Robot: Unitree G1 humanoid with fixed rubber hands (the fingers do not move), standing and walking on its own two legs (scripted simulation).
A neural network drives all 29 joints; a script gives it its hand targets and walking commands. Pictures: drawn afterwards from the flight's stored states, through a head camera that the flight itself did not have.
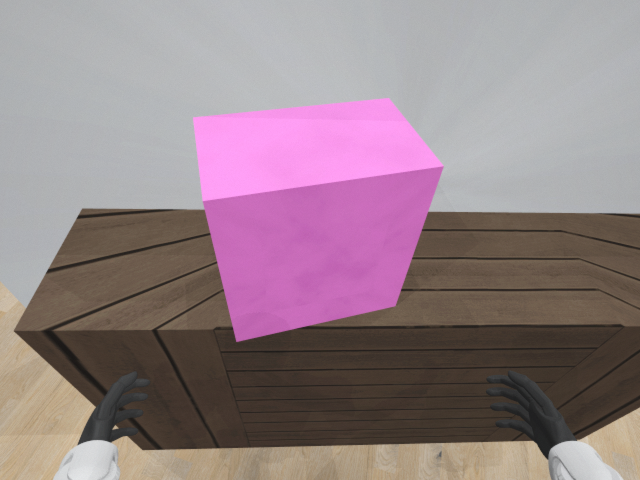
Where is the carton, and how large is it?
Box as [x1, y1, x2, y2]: [193, 98, 443, 341]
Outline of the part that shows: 388,98 193,117 202,199 236,341 395,305 443,166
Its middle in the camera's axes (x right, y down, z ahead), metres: -0.01 -0.02 +0.58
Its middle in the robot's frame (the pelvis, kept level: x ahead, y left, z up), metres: +0.45 +0.01 +0.06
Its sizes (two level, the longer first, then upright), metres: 0.274 0.166 0.297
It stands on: a pedestal, 0.69 m high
